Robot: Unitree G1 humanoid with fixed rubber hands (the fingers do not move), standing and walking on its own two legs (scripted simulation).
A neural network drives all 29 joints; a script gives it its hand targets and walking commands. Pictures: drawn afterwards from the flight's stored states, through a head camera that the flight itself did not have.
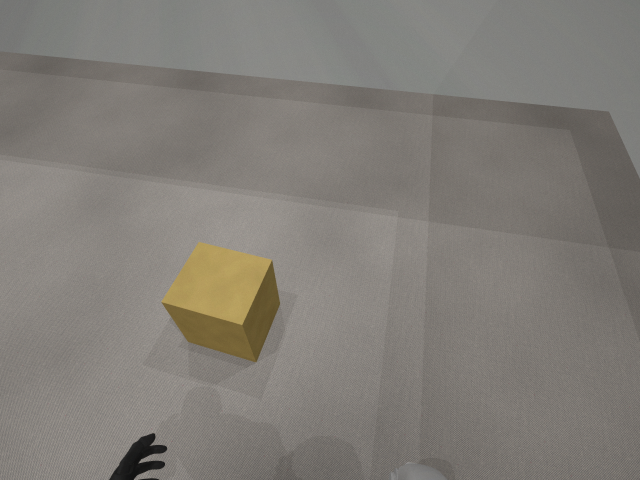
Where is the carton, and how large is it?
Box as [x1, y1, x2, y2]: [161, 242, 279, 361]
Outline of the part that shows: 198,242 161,302 188,341 256,361 279,304 272,262 270,259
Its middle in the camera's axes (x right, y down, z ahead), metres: -0.29 +0.22 +1.25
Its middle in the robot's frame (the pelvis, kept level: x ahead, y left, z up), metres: +0.69 +0.34 -0.64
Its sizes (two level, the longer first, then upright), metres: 0.252 0.227 0.278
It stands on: the floor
